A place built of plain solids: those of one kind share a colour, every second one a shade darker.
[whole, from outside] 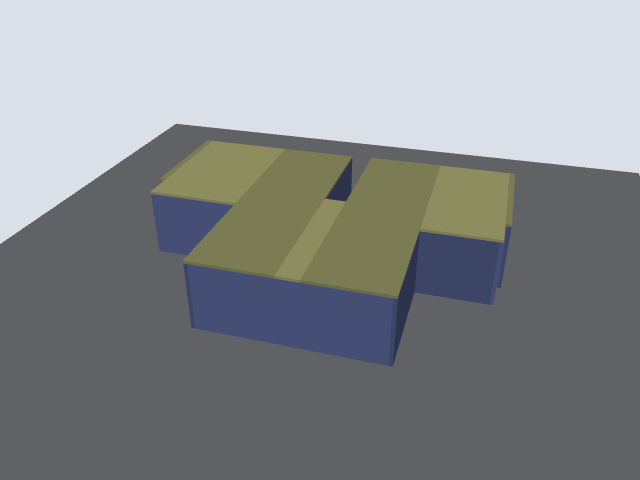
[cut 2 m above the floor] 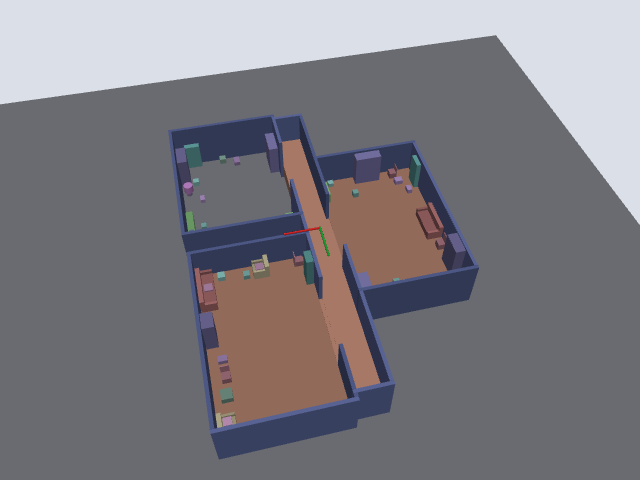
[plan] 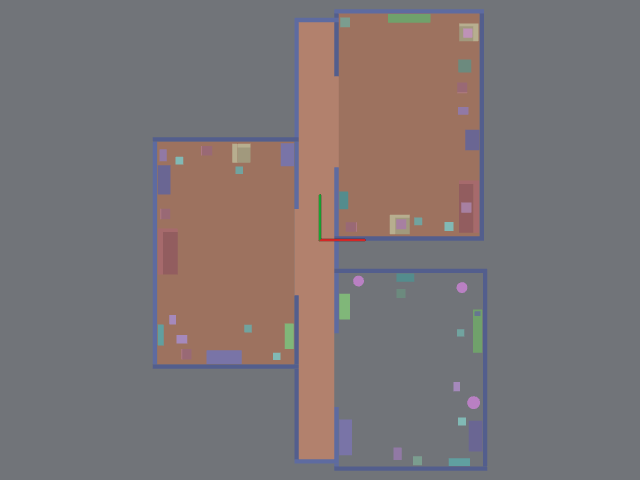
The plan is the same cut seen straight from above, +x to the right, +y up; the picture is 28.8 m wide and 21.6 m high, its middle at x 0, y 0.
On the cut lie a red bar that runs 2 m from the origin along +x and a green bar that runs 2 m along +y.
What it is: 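A storey of a split-level house; a hall and three lower rooms open beside it; the rooms' floors lie 0.98 m, 0.154 m and not at all below the hall's; a bare drop, one riser, a flush line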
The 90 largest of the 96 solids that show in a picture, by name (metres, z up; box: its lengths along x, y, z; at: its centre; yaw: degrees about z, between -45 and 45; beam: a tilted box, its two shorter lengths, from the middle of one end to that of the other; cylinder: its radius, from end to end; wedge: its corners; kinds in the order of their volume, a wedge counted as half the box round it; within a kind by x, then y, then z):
{
 "floor_1": {"box": [6.17, 10.02, 0.88], "at": [-4.24, -0.59, 0.39]},
 "floor_2": {"box": [0.2, 3.88, 0.88], "at": [-1.05, -0.54, 0.39]},
 "floor_3": {"box": [1.6, 19.66, 1.03], "at": [-0.16, -0.03, 0.47]},
 "floor_4": {"box": [0.2, 4.1, 1.03], "at": [0.74, 5.32, 0.47]},
 "floor_5": {"box": [6.34, 10.02, 1.03], "at": [4.01, 5.18, 0.47]},
 "wall_1": {"box": [0.2, 10.02, 3.93], "at": [-7.43, -0.59, 1.92]},
 "wall_2": {"box": [6.57, 0.2, 3.93], "at": [-4.24, -5.7, 1.92]},
 "wall_3": {"box": [6.57, 0.2, 3.93], "at": [-4.24, 4.53, 1.92]},
 "wall_4": {"box": [0.2, 4.07, 3.93], "at": [-1.05, -7.83, 1.92]},
 "wall_5": {"box": [0.2, 3.12, 3.93], "at": [-1.05, -4.04, 1.92]},
 "wall_6": {"box": [0.2, 3.03, 3.93], "at": [-1.05, 2.91, 1.92]},
 "wall_7": {"box": [0.2, 5.17, 3.93], "at": [-1.05, 7.21, 1.92]},
 "wall_8": {"box": [2.0, 0.2, 3.93], "at": [-0.16, -9.96, 1.92]},
 "wall_9": {"box": [2.0, 0.2, 3.93], "at": [-0.16, 9.9, 1.92]},
 "wall_10": {"box": [0.2, 0.12, 3.93], "at": [0.74, -10.13, 1.92]},
 "wall_11": {"box": [0.2, 2.36, 3.93], "at": [0.74, -8.69, 1.92]},
 "wall_12": {"box": [0.2, 2.7, 3.93], "at": [0.74, -2.84, 1.92]},
 "wall_13": {"box": [0.2, 1.25, 3.93], "at": [0.74, -0.66, 1.92]},
 "wall_14": {"box": [0.2, 3.11, 3.93], "at": [0.74, 1.72, 1.92]},
 "wall_15": {"box": [0.2, 2.43, 3.93], "at": [0.74, 8.58, 1.92]},
 "wall_16": {"box": [6.74, 0.2, 3.93], "at": [4.01, 0.07, 1.92]},
 "wall_17": {"box": [6.74, 0.2, 3.93], "at": [4.01, 10.29, 1.92]},
 "wall_18": {"box": [6.89, 0.2, 3.93], "at": [4.08, -10.29, 1.92]},
 "wall_19": {"box": [6.89, 0.2, 3.93], "at": [4.08, -1.39, 1.92]},
 "wall_20": {"box": [0.2, 10.02, 3.93], "at": [7.28, 5.18, 1.92]},
 "wall_21": {"box": [0.2, 8.7, 3.93], "at": [7.43, -5.84, 1.92]},
 "roof_1": {"box": [8.37, 1.25, 0.16], "at": [-3.34, -0.66, 3.96]},
 "roof_2": {"box": [14.91, 4.66, 0.16], "at": [-0.07, 2.3, 3.96]},
 "roof_3": {"box": [15.06, 4.51, 0.16], "at": [0.0, -3.54, 3.96]},
 "roof_4": {"box": [8.54, 5.37, 0.16], "at": [3.12, 7.31, 3.96]},
 "roof_5": {"box": [8.68, 4.27, 0.16], "at": [3.19, -7.93, 3.96]},
 "roof_6": {"box": [6.74, 0.39, 0.16], "at": [4.01, 10.2, 3.96]},
 "roof_7": {"box": [6.89, 0.32, 0.16], "at": [4.08, -10.23, 3.96]},
 "wardrobe_1": {"box": [0.58, 1.32, 2.12], "at": [-7.02, 2.71, 1.89]},
 "wardrobe_2": {"box": [1.59, 0.62, 2.03], "at": [-4.31, -5.27, 1.84]},
 "wardrobe_3": {"box": [0.6, 1.03, 1.91], "at": [-1.47, 3.83, 1.79]},
 "wardrobe_4": {"box": [0.58, 1.6, 2.11], "at": [1.15, -8.88, 1.0]},
 "wardrobe_5": {"box": [0.63, 0.93, 1.95], "at": [6.85, 4.5, 1.96]},
 "wardrobe_6": {"box": [0.61, 1.38, 2.16], "at": [7.0, -8.83, 1.03]},
 "sofa_1": {"box": [0.24, 2.07, 0.88], "at": [-7.19, -0.52, 1.27]},
 "sofa_2": {"box": [0.67, 0.16, 0.57], "at": [-6.73, -1.48, 1.12]},
 "sofa_3": {"box": [0.67, 1.76, 0.42], "at": [-6.73, -0.52, 1.04]},
 "sofa_4": {"box": [0.67, 0.16, 0.57], "at": [-6.73, 0.44, 1.12]},
 "sofa_5": {"box": [0.65, 0.16, 0.64], "at": [6.58, 0.4, 1.3]},
 "sofa_6": {"box": [0.65, 2.04, 0.44], "at": [6.58, 1.5, 1.21]},
 "sofa_7": {"box": [0.65, 0.16, 0.64], "at": [6.58, 2.6, 1.3]},
 "sofa_8": {"box": [0.26, 2.35, 0.94], "at": [7.03, 1.5, 1.45]},
 "case_1": {"box": [0.28, 0.94, 1.89], "at": [-7.17, -4.27, 1.77]},
 "case_2": {"box": [0.41, 0.8, 2.0], "at": [1.07, 1.78, 1.98]},
 "case_3": {"box": [0.8, 0.38, 1.86], "at": [3.84, -1.7, 0.88]},
 "case_4": {"box": [0.95, 0.35, 1.79], "at": [6.27, -9.99, 0.85]},
 "sideboard_1": {"box": [0.42, 1.15, 0.71], "at": [-1.38, -4.33, 1.18]},
 "sideboard_2": {"box": [0.49, 1.16, 0.82], "at": [1.11, -2.99, 0.36]},
 "sideboard_3": {"box": [1.92, 0.4, 0.84], "at": [4.01, 9.97, 1.4]},
 "sideboard_4": {"box": [0.43, 1.95, 0.82], "at": [7.09, -4.1, 0.36]},
 "armchair_1": {"box": [0.24, 0.86, 0.76], "at": [-3.84, 3.9, 1.21]},
 "armchair_2": {"box": [0.59, 0.17, 0.65], "at": [-3.42, 3.56, 1.16]},
 "armchair_3": {"box": [0.59, 0.52, 0.44], "at": [-3.42, 3.9, 1.05]},
 "armchair_4": {"box": [0.25, 0.87, 0.94], "at": [3.26, 0.7, 1.45]},
 "armchair_5": {"box": [0.65, 0.13, 0.62], "at": [3.71, 0.33, 1.29]},
 "armchair_6": {"box": [0.65, 0.61, 0.45], "at": [3.71, 0.7, 1.21]},
 "armchair_7": {"box": [0.65, 0.13, 0.62], "at": [3.71, 1.07, 1.29]},
 "armchair_8": {"box": [0.63, 0.12, 0.6], "at": [6.58, 9.01, 1.28]},
 "armchair_9": {"box": [0.63, 0.55, 0.43], "at": [6.58, 9.35, 1.2]},
 "armchair_10": {"box": [0.63, 0.12, 0.6], "at": [6.58, 9.68, 1.28]},
 "armchair_11": {"box": [0.24, 0.8, 0.83], "at": [7.02, 9.35, 1.4]},
 "bush_1": {"cylinder": 0.24, "from": [1.73, -1.85, 0.45], "to": [1.73, -1.85, 1.23]},
 "bush_2": {"cylinder": 0.24, "from": [6.39, -2.14, 0.37], "to": [6.39, -2.14, 1.55]},
 "bush_3": {"cylinder": 0.29, "from": [6.91, -7.32, 0.34], "to": [6.91, -7.32, 0.85]},
 "chair_1": {"box": [0.41, 0.48, 0.41], "at": [-6.94, 1.17, 1.04]},
 "chair_2": {"box": [0.41, 0.47, 0.41], "at": [-5.99, -5.14, 1.04]},
 "chair_3": {"box": [0.46, 0.43, 0.42], "at": [-5.08, 4.01, 1.04]},
 "chair_4": {"box": [0.46, 0.42, 0.4], "at": [1.39, 0.59, 1.19]},
 "chair_5": {"box": [0.46, 0.44, 0.4], "at": [6.4, 6.88, 1.19]},
 "pouf_1": {"box": [0.45, 0.45, 0.43], "at": [1.13, 9.79, 1.2]},
 "pouf_2": {"box": [0.41, 0.41, 0.49], "at": [3.64, -2.41, 0.19]},
 "pouf_3": {"box": [0.41, 0.41, 0.42], "at": [4.39, -9.93, 0.16]},
 "pouf_4": {"box": [0.58, 0.58, 0.37], "at": [6.51, 7.83, 1.17]},
 "toybox_1": {"box": [0.32, 0.54, 0.29], "at": [-7.06, 3.82, 0.97]},
 "toybox_2": {"box": [0.31, 0.44, 0.31], "at": [-6.63, -3.59, 0.98]},
 "toybox_3": {"box": [0.49, 0.39, 0.31], "at": [-6.21, -4.47, 0.99]},
 "toybox_4": {"box": [0.37, 0.57, 0.33], "at": [3.49, -9.62, 0.12]},
 "toybox_5": {"box": [0.3, 0.42, 0.32], "at": [6.15, -6.6, 0.11]},
 "toybox_6": {"box": [0.48, 0.34, 0.28], "at": [6.45, 5.81, 1.12]},
 "basket_1": {"box": [0.35, 0.35, 0.31], "at": [-6.33, 3.57, 0.99]},
 "basket_2": {"box": [0.34, 0.35, 0.37], "at": [-3.24, -3.99, 1.01]},
 "basket_3": {"box": [0.36, 0.36, 0.32], "at": [4.42, 0.84, 1.14]},
 "basket_4": {"box": [0.41, 0.41, 0.33], "at": [5.81, 0.61, 1.15]},
 "basket_5": {"box": [0.34, 0.34, 0.4], "at": [6.33, -4.18, 0.15]},
 "basket_6": {"box": [0.36, 0.36, 0.41], "at": [6.39, -8.17, 0.15]}
}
